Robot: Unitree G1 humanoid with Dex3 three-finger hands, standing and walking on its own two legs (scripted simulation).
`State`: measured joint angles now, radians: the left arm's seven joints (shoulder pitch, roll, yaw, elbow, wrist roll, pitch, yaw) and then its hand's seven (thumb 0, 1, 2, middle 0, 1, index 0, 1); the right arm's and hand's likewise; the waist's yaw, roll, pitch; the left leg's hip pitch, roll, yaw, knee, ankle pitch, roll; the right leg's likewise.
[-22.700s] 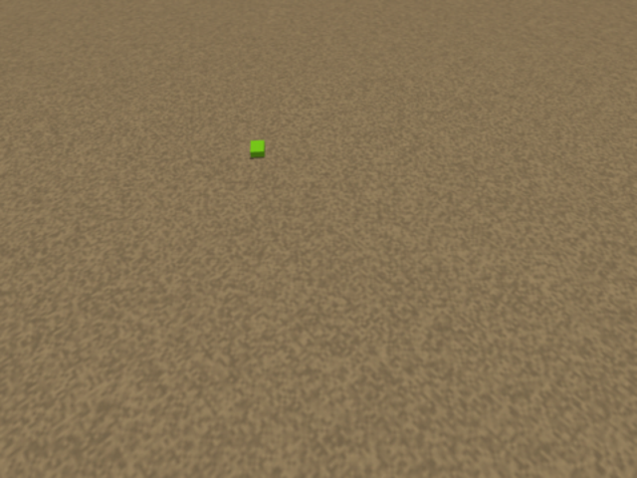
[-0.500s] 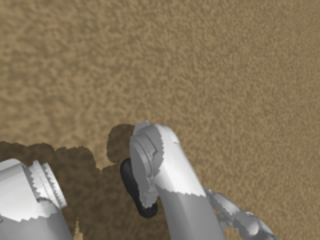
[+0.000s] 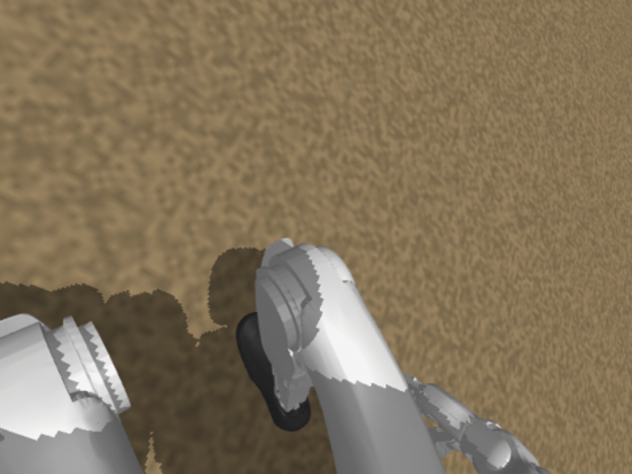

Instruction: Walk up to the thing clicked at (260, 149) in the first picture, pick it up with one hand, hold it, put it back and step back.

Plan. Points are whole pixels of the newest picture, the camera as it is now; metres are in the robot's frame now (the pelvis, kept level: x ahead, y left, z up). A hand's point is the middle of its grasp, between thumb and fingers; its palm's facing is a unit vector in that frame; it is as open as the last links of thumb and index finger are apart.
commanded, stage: close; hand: left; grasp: from above
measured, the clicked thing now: out of the picture +0.43 +0.37 -0.29
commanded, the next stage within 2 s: settle in 0.32 s
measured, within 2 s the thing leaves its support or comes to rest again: leaves its support in 0.70 s
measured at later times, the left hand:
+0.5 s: hand out of the picture +0.42 +0.36 -0.25, palm faces -0.43 -0.17 -0.89, open 9.7 cm
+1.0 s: hand out of the picture +0.41 +0.38 -0.19, palm faces -0.41 -0.12 -0.90, open 9.7 cm
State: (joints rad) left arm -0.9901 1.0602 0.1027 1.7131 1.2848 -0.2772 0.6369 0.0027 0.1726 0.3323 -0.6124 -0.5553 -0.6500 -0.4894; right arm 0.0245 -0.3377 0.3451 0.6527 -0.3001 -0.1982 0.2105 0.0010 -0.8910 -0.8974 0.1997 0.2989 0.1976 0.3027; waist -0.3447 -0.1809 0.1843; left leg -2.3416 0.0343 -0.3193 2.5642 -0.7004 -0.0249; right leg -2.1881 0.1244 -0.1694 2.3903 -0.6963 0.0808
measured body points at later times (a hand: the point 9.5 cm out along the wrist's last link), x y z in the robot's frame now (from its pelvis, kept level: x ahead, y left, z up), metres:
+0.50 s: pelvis +0.00 +0.00 +0.00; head +0.27 +0.15 +0.33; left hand +0.43 +0.37 -0.20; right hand +0.10 -0.25 -0.06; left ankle +0.07 +0.13 -0.27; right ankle +0.11 -0.12 -0.27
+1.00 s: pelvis +0.00 +0.00 +0.01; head +0.24 +0.14 +0.37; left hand +0.43 +0.38 -0.14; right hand +0.13 -0.25 -0.07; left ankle +0.07 +0.13 -0.27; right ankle +0.11 -0.12 -0.27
